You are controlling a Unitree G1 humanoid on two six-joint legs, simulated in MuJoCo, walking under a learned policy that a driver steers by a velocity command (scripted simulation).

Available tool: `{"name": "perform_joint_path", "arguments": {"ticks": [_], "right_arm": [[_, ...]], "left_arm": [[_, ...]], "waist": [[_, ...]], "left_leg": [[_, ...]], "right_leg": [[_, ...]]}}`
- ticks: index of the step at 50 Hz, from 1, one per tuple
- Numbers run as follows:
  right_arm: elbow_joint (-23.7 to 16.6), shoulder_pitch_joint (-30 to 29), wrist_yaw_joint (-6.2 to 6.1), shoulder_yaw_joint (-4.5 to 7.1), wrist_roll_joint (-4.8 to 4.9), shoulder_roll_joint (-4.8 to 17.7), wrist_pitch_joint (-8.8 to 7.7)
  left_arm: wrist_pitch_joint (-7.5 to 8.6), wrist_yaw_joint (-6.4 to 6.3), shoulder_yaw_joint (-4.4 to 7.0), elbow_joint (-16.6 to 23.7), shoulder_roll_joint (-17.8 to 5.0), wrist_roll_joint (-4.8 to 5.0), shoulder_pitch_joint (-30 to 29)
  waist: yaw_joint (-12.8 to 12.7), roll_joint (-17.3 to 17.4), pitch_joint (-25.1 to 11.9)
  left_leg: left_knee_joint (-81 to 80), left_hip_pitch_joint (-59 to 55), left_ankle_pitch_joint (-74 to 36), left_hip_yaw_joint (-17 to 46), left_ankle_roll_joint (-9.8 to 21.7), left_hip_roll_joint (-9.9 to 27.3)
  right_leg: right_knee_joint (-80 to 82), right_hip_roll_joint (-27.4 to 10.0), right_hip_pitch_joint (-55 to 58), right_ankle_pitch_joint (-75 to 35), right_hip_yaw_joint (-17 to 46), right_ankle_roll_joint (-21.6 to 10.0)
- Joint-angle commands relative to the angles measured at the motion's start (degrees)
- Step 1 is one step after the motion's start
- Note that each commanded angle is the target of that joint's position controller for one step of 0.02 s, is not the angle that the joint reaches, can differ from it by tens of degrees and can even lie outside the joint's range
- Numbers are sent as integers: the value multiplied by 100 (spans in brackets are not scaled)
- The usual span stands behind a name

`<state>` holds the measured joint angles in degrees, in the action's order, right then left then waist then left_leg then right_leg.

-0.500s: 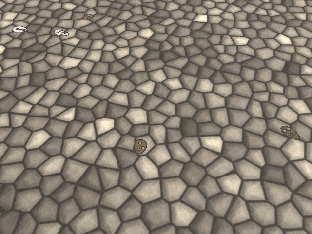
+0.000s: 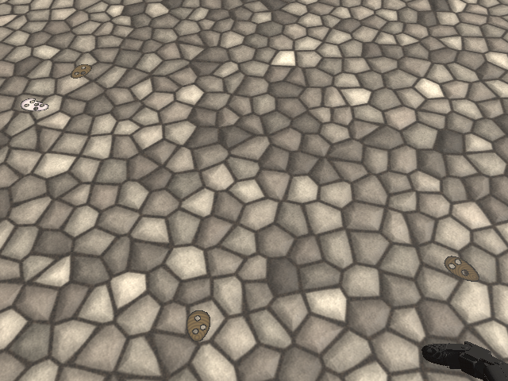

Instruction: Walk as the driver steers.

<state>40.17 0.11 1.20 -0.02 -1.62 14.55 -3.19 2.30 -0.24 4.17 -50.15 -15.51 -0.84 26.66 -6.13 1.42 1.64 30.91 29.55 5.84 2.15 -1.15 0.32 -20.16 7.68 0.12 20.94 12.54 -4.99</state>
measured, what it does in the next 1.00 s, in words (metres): walks ahead: left foot, then right foot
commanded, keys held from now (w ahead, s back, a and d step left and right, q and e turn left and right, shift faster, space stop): w+e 0.08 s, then w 0.18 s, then no key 0.20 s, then q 0.42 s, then w+q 0.12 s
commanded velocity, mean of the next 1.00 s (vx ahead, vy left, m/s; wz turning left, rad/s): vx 0.26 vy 0.00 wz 0.02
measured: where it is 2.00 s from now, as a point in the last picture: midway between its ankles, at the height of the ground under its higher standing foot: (274, 300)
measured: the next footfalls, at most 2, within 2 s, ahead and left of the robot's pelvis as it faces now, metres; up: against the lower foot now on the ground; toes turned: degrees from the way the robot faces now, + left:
left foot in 0.02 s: +0.18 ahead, +0.11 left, +0.00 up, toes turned -3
right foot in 0.50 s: +0.37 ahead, -0.11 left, +0.00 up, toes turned -9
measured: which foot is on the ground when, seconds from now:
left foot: up 0.00-0.00, down 0.02-0.50, up 0.52-0.92, down 0.94-1.00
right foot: down 0.00-0.02, up 0.04-0.48, down 0.50-0.94, up 0.96-1.00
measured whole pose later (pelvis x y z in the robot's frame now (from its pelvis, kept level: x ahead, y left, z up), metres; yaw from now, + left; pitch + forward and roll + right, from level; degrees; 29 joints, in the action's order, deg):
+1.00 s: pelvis +0.26 +0.01 +0.00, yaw +6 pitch +0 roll -2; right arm 47.9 16.4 0.8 3.4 -1.6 13.7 3.0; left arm -2.5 -1.3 3.5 -48.4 -15.5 -1.7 11.1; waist 0.9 -1.8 -0.1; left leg 34.8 15.4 19.5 -1.8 4.0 -0.8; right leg -43.7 -3.1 -24.4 23.5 -7.6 -0.2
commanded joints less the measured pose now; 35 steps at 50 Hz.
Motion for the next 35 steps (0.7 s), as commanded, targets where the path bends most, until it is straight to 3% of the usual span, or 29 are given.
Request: {"name": "perform_joint_path", "arguments": {"ticks": [1,2,3,4,5,6,8,9,10,12,13,15,18,20,22,24,25,26,27,28,29,31,35], "right_arm": [[-6,1309,-163,332,-30,993,-210],[17,2250,-278,434,-163,1435,-233],[-9,2035,-283,531,-184,1814,-124],[-37,1737,-247,484,-93,1301,-53],[-81,1469,-210,358,-40,790,-58],[-24,1344,-177,302,-52,597,-81],[143,1460,-167,272,-30,535,-166],[236,1579,-135,286,-2,580,-235],[317,1708,-103,286,24,553,-294],[432,1778,-80,320,70,634,-346],[495,1862,-78,323,77,646,-350],[613,1924,-72,302,81,596,-325],[798,2046,-60,285,109,611,-276],[973,2293,-64,293,114,670,-229],[1071,2299,-96,310,127,736,-177],[1164,2336,-131,292,199,694,-118],[1085,2493,-145,233,217,535,-135],[1055,3226,-169,80,354,-44,-95],[1261,3170,-256,190,354,327,82],[1202,2848,-270,265,258,493,169],[1133,2489,-265,295,152,493,211],[1143,2339,-226,341,38,421,333],[1122,2386,-181,388,40,207,535]], "left_arm": [[125,25,216,421,-973,51,-408],[180,57,92,609,-537,117,-359],[138,48,40,754,-271,232,316],[23,-14,85,530,-729,17,229],[4,49,97,512,-741,-50,-190],[2,102,66,548,-583,-61,-418],[-83,202,41,550,-463,-146,-482],[-115,225,29,559,-426,-149,-478],[-128,234,20,570,-407,-147,-555],[-141,267,-5,659,-386,-156,-866],[-134,285,-19,746,-378,-167,-1121],[-117,288,-86,852,-272,-159,-1512],[-50,293,-251,920,-13,-120,-1969],[-17,252,-278,896,-55,-101,-2078],[16,189,-269,805,-164,-110,-1932],[124,103,-227,486,-302,-217,-1225],[201,45,-162,366,-631,-303,-746],[159,-9,-76,363,-954,-283,-411],[92,-13,-106,373,-720,69,-455],[57,-29,-144,416,-588,119,-820],[28,-79,-185,473,-452,74,-1218],[-10,-190,-230,498,-291,62,-1608],[-33,-223,-161,486,-353,-20,-1720]], "waist": [[1059,-237,-753],[1356,458,-1670],[872,1706,-1926],[743,757,-1238],[761,134,-603],[699,29,-269],[595,430,-132],[568,557,-176],[560,472,-187],[545,460,-152],[586,427,-63],[591,339,105],[687,475,-12],[766,574,-139],[677,598,-182],[346,247,-443],[245,-194,-919],[390,-1371,-1893],[251,-1062,-2292],[378,-786,-1629],[487,-681,-1012],[742,-661,-450],[889,-658,-577]], "left_leg": [[-671,-2521,252,165,361,79],[-809,-3840,1474,1521,661,1502],[-1494,-4609,1920,3985,1252,2611],[-1470,-3943,2444,3952,1276,2473],[-1575,-3224,2086,3042,1165,2112],[-1724,-2730,1227,2260,1075,1799],[-1896,-2319,207,1342,936,1371],[-1891,-2274,-362,1176,1002,1353],[-1883,-2351,-875,975,1028,1316],[-2090,-2412,-844,729,1136,1318],[-2170,-2442,-884,622,1157,1321],[-2085,-2388,-2130,173,1128,1191],[-1807,-2172,-3429,-436,954,916],[-1532,-2401,-3679,-407,884,954],[-1153,-2620,-3750,-269,818,1059],[-126,-2538,-3376,-287,613,811],[671,-1891,-1894,-377,440,573],[2260,-812,2057,-558,289,-33],[2902,-839,3250,3,297,-255],[3161,-599,3186,153,292,-130],[3200,-364,2883,67,282,-48],[3005,-650,2256,13,162,129],[2965,-888,1961,-229,38,62]], "right_leg": [[-1669,-946,-936,-3758,699,-197],[-3239,-611,-1614,-2148,143,-78],[-4412,170,-3272,1259,-504,43],[-4954,-449,-3733,852,-564,4],[-4876,-612,-3630,275,-576,25],[-4666,-745,-3486,-32,-617,83],[-4412,-864,-3232,-211,-686,170],[-4361,-823,-3158,-245,-703,197],[-4307,-795,-3230,-303,-667,208],[-4074,-819,-3513,-592,-677,285],[-3859,-847,-3682,-769,-691,320],[-3216,-837,-3651,-1048,-895,416],[-2012,-771,-2795,-1630,-1452,432],[-1620,-693,-2452,-1778,-1567,357],[-1236,-652,-2159,-1693,-1514,189],[-277,-606,-1064,-2471,-1460,-12],[-505,-1439,77,-4531,-827,-146],[-1008,-3185,1561,-7267,648,-1049],[-885,-3274,1196,-7363,834,-1403],[-556,-3018,608,-6565,409,-1289],[-253,-2786,63,-5755,157,-1097],[202,-2417,-929,-4955,-494,-790],[420,-2321,-1451,-3623,-1021,-855]]}}
Keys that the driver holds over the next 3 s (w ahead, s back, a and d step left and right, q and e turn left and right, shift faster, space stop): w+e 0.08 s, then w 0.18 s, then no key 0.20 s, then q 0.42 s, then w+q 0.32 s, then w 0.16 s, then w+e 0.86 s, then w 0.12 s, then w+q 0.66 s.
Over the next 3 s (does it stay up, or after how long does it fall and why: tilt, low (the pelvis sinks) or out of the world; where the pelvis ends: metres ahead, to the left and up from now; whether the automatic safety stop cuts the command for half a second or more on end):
stays up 1.24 0.01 -0.02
